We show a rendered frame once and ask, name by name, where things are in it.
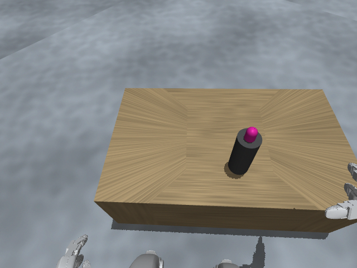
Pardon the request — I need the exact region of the right robot hand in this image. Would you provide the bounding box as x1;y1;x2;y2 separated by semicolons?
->
325;163;357;220

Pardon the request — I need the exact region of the bottle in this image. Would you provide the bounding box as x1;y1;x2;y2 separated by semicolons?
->
228;127;262;175

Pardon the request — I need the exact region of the left robot hand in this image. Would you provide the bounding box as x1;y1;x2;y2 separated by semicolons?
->
56;234;91;268

